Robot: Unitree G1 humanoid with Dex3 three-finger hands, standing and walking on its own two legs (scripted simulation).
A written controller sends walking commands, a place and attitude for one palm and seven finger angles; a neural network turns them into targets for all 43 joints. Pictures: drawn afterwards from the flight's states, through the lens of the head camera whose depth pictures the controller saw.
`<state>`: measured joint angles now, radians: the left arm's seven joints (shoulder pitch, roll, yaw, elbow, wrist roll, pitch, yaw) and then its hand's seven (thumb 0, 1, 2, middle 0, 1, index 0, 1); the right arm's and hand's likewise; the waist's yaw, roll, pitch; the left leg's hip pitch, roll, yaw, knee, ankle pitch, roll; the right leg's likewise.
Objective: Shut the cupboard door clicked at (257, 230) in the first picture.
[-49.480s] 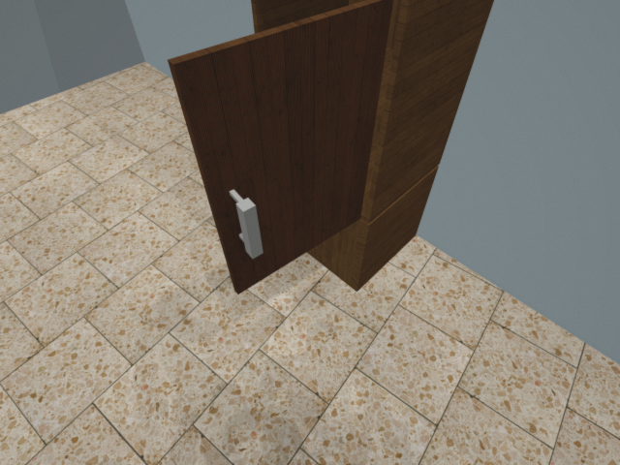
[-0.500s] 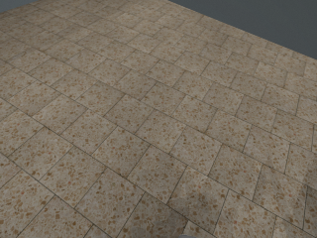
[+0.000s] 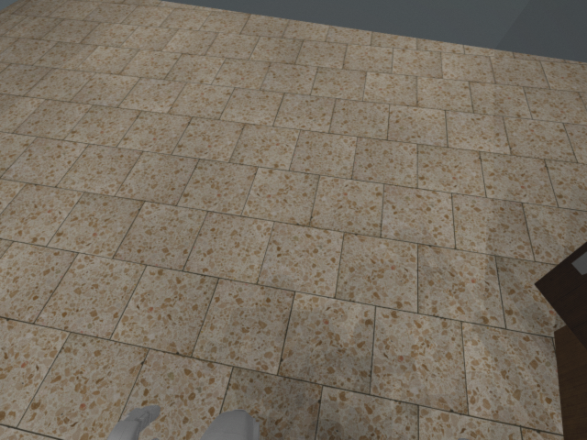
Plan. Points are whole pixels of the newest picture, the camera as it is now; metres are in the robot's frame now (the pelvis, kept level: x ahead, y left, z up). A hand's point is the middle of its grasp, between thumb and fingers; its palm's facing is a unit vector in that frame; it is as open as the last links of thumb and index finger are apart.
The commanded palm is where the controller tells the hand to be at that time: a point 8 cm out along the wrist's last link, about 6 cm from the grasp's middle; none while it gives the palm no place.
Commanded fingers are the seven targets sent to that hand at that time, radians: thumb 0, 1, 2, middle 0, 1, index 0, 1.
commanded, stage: turn to face it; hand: left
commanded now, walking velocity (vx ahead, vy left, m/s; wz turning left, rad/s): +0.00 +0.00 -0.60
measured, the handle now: out of the picture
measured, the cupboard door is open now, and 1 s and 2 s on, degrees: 37 37 37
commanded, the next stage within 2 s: take the last steps up to it in 1.86 s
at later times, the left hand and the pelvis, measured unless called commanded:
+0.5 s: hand (184, 417) +0.16 +0.19 -0.16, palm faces -0.28 -0.92 -0.26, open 7.4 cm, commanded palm none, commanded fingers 0.00 0.90 0.90 -0.20 -0.30 -0.20 -0.30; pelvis +0.00 +0.01 -0.01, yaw -18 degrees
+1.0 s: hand (217, 393) +0.20 +0.14 -0.17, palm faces -0.53 -0.83 -0.19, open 7.4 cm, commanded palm none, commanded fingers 0.00 0.90 0.90 -0.20 -0.30 -0.20 -0.30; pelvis +0.01 +0.02 +0.00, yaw -35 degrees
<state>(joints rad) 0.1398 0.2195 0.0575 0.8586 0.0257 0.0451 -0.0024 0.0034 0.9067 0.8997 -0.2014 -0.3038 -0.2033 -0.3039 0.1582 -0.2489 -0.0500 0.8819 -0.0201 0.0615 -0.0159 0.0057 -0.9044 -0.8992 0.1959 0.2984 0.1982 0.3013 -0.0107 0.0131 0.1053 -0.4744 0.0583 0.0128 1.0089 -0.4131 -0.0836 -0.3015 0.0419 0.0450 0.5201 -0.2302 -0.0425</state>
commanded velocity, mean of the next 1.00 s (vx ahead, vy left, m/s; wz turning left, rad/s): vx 0.00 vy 0.00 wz -0.60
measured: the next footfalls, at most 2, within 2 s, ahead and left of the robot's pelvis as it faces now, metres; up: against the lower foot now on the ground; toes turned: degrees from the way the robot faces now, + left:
left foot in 0.16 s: +0.06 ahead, +0.15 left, +0.00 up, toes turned -5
right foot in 0.50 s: -0.01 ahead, -0.12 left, +0.00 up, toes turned -22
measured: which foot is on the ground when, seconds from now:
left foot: up 0.00-0.14, down 0.16-0.50, up 0.52-0.84, down 0.86-1.00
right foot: down 0.00-0.16, up 0.18-0.48, down 0.50-0.86, up 0.88-1.00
